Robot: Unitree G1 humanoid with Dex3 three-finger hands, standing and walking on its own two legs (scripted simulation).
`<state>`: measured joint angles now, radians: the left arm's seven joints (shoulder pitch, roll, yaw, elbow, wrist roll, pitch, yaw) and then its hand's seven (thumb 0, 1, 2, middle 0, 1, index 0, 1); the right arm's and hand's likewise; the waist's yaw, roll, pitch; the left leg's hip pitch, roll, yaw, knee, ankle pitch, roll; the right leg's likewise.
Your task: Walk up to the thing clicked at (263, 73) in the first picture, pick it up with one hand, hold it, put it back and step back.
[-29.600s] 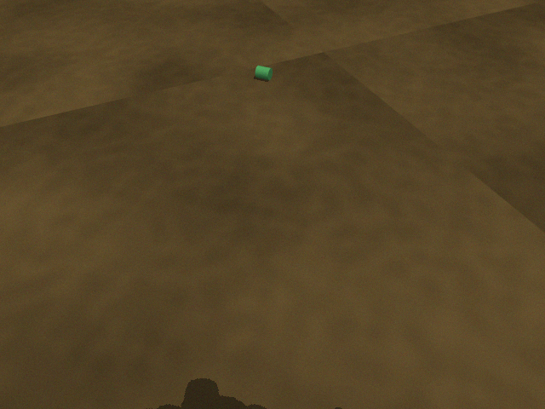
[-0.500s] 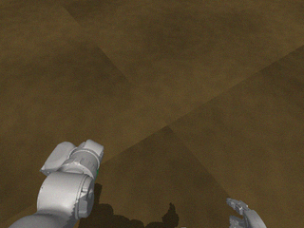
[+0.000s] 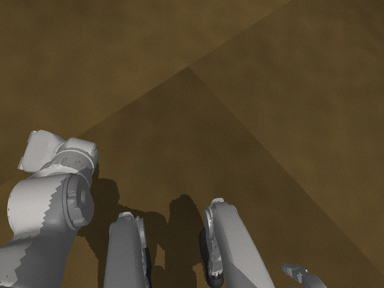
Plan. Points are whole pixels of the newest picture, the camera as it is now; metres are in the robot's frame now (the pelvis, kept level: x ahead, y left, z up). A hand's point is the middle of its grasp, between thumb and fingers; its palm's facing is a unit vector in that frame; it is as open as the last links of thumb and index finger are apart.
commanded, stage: crouch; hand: left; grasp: from above
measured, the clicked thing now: (69, 159) +0.42 +0.25 -0.16
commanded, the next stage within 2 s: lower in 1.10 s
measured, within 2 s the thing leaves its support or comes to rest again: neither
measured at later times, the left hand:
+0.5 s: hand (86, 162) +0.45 +0.24 -0.28, palm faces -0.02 -0.47 -0.88, open 12.7 cm
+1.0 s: hand (89, 161) +0.47 +0.26 -0.35, palm faces -0.03 -0.45 -0.89, open 12.7 cm
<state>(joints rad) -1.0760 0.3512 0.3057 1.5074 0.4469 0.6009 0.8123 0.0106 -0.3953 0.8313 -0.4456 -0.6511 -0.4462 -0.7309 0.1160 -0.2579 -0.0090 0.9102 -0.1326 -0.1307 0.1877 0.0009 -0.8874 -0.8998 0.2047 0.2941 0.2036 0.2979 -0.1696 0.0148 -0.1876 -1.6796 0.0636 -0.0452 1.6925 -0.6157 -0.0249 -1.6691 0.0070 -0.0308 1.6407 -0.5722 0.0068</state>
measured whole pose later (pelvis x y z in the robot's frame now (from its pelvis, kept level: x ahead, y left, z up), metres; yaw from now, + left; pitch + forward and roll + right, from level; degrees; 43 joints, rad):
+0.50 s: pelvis -0.02 -0.01 -0.15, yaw -1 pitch +39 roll -2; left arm -1.26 0.56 0.42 1.64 0.50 0.57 0.78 0.01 -0.45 0.84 -0.52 -0.57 -0.52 -0.66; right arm 0.12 -0.29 0.01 0.88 -0.14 -0.12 0.27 0.00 -0.90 -0.91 0.20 0.29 0.20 0.30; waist -0.24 0.04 -0.14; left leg -2.17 0.06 -0.07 2.17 -0.68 -0.04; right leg -2.18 0.01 -0.03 2.13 -0.63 0.00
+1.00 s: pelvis -0.02 +0.00 -0.20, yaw -3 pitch +36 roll -5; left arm -1.34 0.71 0.48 1.68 0.58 0.56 0.77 0.01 -0.45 0.85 -0.51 -0.60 -0.50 -0.69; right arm 0.13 -0.34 0.04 0.88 -0.16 -0.17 0.35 0.00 -0.91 -0.90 0.20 0.29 0.20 0.30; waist -0.29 0.02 0.02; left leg -2.29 0.04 -0.13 2.36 -0.70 -0.04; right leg -2.27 0.01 -0.07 2.28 -0.64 0.01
